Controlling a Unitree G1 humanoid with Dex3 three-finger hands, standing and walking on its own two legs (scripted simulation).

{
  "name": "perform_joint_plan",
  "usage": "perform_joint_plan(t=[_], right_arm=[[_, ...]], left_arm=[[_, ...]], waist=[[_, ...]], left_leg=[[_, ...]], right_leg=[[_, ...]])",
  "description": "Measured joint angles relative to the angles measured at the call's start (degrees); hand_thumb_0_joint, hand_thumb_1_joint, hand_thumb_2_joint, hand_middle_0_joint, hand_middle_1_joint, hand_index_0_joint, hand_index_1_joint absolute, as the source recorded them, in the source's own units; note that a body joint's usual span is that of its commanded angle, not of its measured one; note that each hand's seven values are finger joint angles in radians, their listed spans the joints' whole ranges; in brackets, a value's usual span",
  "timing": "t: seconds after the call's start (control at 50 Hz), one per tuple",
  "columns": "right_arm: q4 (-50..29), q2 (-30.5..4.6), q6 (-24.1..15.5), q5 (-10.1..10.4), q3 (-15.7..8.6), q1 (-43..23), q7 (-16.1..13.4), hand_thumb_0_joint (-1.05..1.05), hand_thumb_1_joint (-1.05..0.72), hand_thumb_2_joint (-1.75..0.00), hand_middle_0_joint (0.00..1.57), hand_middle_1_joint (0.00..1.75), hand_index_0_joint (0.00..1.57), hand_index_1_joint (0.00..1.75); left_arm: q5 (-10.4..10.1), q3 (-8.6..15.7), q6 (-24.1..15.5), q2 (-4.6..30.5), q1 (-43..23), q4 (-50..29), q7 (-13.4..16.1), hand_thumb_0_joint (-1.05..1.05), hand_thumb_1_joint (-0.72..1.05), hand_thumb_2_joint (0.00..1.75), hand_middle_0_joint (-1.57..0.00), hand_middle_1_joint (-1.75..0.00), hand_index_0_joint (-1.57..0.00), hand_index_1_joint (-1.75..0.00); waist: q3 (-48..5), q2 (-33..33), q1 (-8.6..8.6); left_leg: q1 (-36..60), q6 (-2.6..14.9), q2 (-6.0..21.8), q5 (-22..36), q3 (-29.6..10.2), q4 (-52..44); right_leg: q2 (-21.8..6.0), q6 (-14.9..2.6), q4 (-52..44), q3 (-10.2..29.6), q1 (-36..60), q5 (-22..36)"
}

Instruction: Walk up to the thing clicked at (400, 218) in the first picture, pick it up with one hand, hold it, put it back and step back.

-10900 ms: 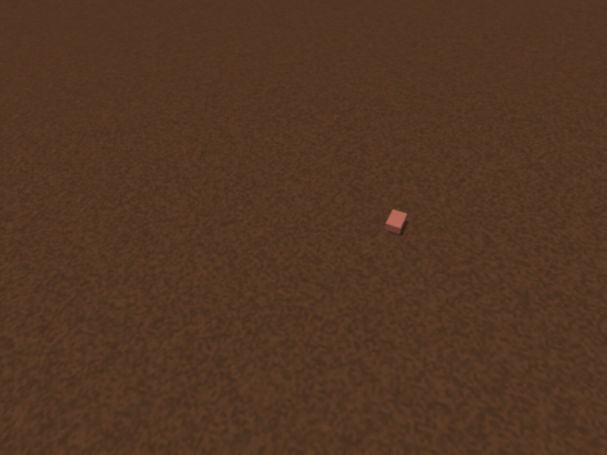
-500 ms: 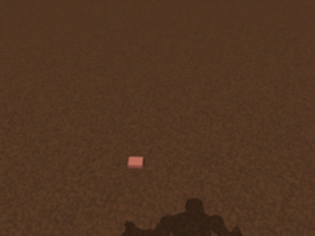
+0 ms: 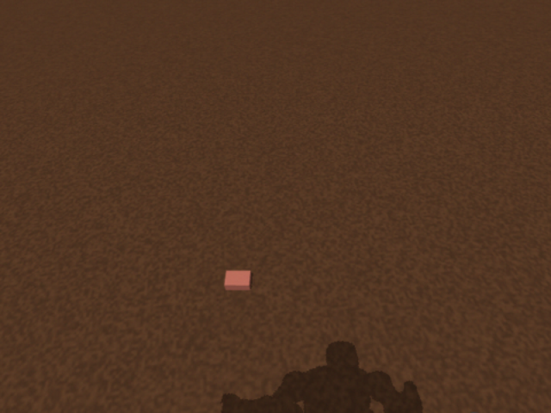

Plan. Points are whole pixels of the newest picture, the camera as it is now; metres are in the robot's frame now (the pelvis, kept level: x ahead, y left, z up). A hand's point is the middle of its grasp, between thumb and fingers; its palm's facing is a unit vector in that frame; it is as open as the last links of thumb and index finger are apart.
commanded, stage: stand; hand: left
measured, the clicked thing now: (238, 280) +0.76 +0.25 -0.76
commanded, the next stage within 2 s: walk up in 0.74 s
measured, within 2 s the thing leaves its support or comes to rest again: neither
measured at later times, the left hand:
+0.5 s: hand out of the picture +0.06 +0.25 -0.16, palm faces -0.04 -0.94 -0.34, open 7.4 cm
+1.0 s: hand out of the picture +0.05 +0.30 -0.16, palm faces +0.05 -0.93 -0.36, open 7.4 cm
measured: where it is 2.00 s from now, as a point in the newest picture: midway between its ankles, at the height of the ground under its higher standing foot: (295, 408)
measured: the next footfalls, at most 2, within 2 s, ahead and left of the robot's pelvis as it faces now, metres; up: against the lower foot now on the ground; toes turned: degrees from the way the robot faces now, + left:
right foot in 1.48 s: +0.31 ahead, -0.12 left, +0.00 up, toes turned +0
left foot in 1.82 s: +0.38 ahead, +0.14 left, +0.00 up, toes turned +4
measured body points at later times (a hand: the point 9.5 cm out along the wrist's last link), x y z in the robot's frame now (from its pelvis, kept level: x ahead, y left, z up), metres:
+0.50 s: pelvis -0.01 -0.01 +0.00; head +0.00 -0.01 +0.45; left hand +0.06 +0.29 -0.13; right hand +0.04 -0.31 -0.14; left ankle +0.02 +0.12 -0.75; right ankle -0.02 -0.14 -0.75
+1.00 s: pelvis +0.03 +0.02 -0.01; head +0.04 +0.03 +0.44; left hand +0.04 +0.35 -0.14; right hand +0.11 -0.31 -0.12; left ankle +0.09 +0.15 -0.74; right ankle -0.02 -0.13 -0.75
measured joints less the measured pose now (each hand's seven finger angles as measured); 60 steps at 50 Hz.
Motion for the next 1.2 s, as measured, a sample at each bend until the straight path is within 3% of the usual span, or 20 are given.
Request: perform_joint_plan(t=[0.44,0.74,0.82,0.9,0.96,1.02,1.04,1.08,1.14,1.2], right_arm=[[3.69,-0.97,0.21,-0.41,0.12,5.16,0.47,0.01,-0.90,-0.90,0.21,0.30,0.21,0.30],[2.96,-0.90,-0.09,-0.22,0.76,4.58,0.14,0.01,-0.90,-0.90,0.21,0.30,0.21,0.30],[0.31,-1.32,0.24,-1.23,-1.05,7.14,1.78,0.01,-0.90,-0.90,0.21,0.30,0.21,0.30],[-1.64,-3.04,0.15,-1.78,-2.74,8.85,2.51,0.01,-0.90,-0.90,0.21,0.30,0.21,0.30],[-3.20,-4.42,-0.24,-1.85,-4.01,10.13,3.35,0.01,-0.90,-0.90,0.21,0.30,0.21,0.30],[-4.74,-4.83,-1.29,-2.14,-5.04,11.42,3.57,0.01,-0.91,-0.90,0.20,0.30,0.20,0.30],[-5.23,-4.67,-1.85,-2.33,-5.41,11.59,3.31,0.01,-0.91,-0.90,0.20,0.30,0.20,0.30],[-6.41,-4.09,-2.77,-2.44,-5.57,12.08,2.81,0.01,-0.91,-0.90,0.20,0.30,0.20,0.30],[-7.73,-2.69,-3.00,-1.78,-4.50,13.46,2.49,0.00,-0.91,-0.90,0.20,0.30,0.21,0.30],[-8.86,-1.74,-3.37,-1.43,-3.57,14.97,2.30,0.01,-0.90,-0.90,0.21,0.30,0.21,0.30]], left_arm=[[0.17,-0.41,-0.26,0.51,1.52,0.53,-0.51,0.01,0.91,0.89,-0.20,-0.30,-0.21,-0.29],[-0.06,-0.79,-0.22,0.45,1.27,-0.30,-0.39,0.01,0.91,0.89,-0.20,-0.30,-0.21,-0.29],[1.01,1.71,-1.01,0.40,3.36,-3.05,-1.73,0.01,0.91,0.89,-0.20,-0.30,-0.21,-0.29],[1.52,3.34,-2.40,0.97,6.47,-6.08,-1.85,0.01,0.90,0.89,-0.20,-0.30,-0.21,-0.30],[2.00,3.83,-1.79,2.02,8.90,-6.65,-2.24,0.01,0.90,0.89,-0.20,-0.30,-0.21,-0.30],[1.96,4.09,-0.78,3.91,10.94,-7.51,-2.66,0.01,0.90,0.89,-0.20,-0.30,-0.21,-0.30],[1.84,4.15,-0.43,4.57,11.49,-7.88,-2.61,0.01,0.90,0.89,-0.20,-0.30,-0.21,-0.30],[1.42,4.13,0.43,5.03,11.97,-7.86,-2.21,0.01,0.91,0.89,-0.20,-0.30,-0.21,-0.29],[0.58,3.49,0.70,5.72,12.12,-8.13,-2.18,0.01,0.91,0.90,-0.20,-0.30,-0.20,-0.29],[0.47,3.31,0.08,5.98,12.32,-8.92,-2.73,0.01,0.91,0.90,-0.20,-0.30,-0.20,-0.29]], waist=[[-1.28,0.34,-1.41],[-1.55,0.27,-1.35],[-3.28,0.48,-1.11],[-2.52,0.36,0.50],[-1.94,1.00,0.47],[-1.37,0.12,0.01],[-0.81,-1.10,0.07],[-0.25,-2.32,-0.54],[-0.07,-3.64,-1.28],[0.00,-4.29,-1.55]], left_leg=[[-0.97,-0.78,0.76,2.25,-0.06,-1.89],[-0.73,-0.99,1.10,1.82,0.13,-1.58],[-4.49,1.44,0.83,-11.18,-0.09,8.12],[-11.63,1.20,0.98,-12.47,1.51,21.83],[-12.96,0.91,3.20,-12.01,2.83,19.34],[-10.59,0.61,3.87,-5.45,4.24,11.13],[-10.06,0.74,2.96,-1.28,5.20,10.97],[-10.13,1.42,1.97,-2.73,6.18,13.60],[-7.34,2.36,1.36,-3.88,6.83,11.41],[-3.79,2.36,1.13,-3.43,7.45,7.55]], right_leg=[[0.71,-0.69,-0.32,0.04,-1.79,1.55],[1.04,-0.91,-0.19,0.24,-1.58,1.32],[1.27,-3.04,2.87,-0.49,-2.22,-6.52],[0.28,-3.42,-0.34,-0.78,-0.11,-0.65],[-0.11,-2.10,-0.14,-1.68,1.62,-2.39],[-1.42,-1.24,6.23,-2.18,0.77,-7.39],[-2.71,-2.33,11.50,-1.58,-0.92,-10.13],[-1.29,-3.91,25.92,2.93,-6.69,-15.31],[1.05,-4.78,38.51,5.38,-14.48,-13.27],[0.47,-3.69,38.54,4.86,-19.64,-8.50]])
